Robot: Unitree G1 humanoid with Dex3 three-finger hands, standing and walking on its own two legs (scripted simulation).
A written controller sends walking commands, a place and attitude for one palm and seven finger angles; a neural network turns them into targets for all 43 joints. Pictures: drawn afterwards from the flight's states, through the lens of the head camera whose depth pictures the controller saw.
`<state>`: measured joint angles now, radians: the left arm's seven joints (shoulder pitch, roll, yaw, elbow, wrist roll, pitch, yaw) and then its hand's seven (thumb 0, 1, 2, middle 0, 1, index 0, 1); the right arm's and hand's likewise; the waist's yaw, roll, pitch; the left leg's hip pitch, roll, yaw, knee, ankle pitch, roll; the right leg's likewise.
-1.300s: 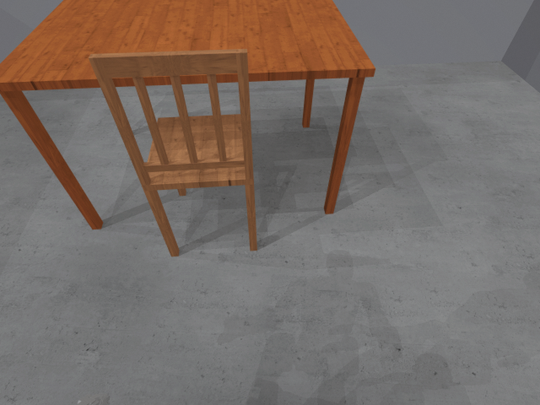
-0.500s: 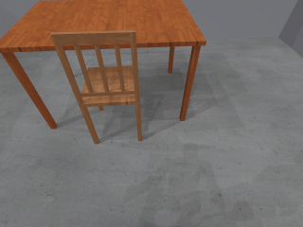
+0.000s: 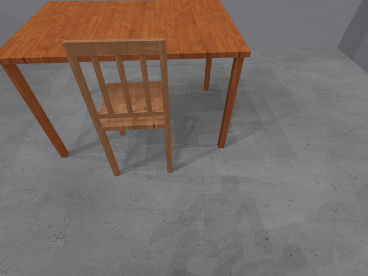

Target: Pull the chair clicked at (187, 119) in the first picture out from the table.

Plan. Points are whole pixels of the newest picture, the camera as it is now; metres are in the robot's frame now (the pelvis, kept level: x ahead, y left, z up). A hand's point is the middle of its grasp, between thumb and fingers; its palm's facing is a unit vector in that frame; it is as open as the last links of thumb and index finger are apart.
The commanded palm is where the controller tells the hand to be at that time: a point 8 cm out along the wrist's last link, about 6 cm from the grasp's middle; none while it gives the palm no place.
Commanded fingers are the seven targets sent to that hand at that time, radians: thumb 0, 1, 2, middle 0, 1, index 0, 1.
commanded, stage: look at it before walking up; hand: left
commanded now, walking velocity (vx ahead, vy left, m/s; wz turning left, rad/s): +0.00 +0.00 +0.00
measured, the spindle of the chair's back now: (124, 86) +0.86 +0.31 -0.09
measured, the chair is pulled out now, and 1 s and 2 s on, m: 0.00 0.00 0.00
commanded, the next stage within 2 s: turn to face it in 0.14 s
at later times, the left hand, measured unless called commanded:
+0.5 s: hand out of the picture +0.07 +0.24 -0.16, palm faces +0.03 -0.95 -0.32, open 7.3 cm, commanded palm none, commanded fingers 0.00 0.90 0.90 -0.20 -0.30 -0.20 -0.30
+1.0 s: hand out of the picture +0.07 +0.21 -0.18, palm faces +0.11 -0.98 -0.16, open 7.3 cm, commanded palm none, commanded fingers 0.00 0.90 0.90 -0.20 -0.30 -0.20 -0.30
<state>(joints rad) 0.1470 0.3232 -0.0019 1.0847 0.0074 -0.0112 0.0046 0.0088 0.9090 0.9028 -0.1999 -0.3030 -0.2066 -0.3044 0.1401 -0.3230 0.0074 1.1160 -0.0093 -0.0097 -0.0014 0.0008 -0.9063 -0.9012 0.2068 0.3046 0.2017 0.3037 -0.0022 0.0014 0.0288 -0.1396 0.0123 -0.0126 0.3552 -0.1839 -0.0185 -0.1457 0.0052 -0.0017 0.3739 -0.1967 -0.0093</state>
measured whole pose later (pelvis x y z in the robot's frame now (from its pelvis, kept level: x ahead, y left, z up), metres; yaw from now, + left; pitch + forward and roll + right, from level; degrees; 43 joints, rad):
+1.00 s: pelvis +0.08 +0.03 +0.00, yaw +6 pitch +0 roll +0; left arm 0.29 0.17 0.04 1.07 0.02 0.00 -0.02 0.01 0.91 0.90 -0.20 -0.30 -0.20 -0.30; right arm 0.49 -0.11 -0.01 1.16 -0.02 -0.06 -0.03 0.00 -0.91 -0.90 0.21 0.30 0.20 0.30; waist -0.03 -0.02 0.03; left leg -0.06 -0.02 0.02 0.33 -0.27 0.04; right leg -0.48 -0.08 -0.08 0.87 -0.33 0.01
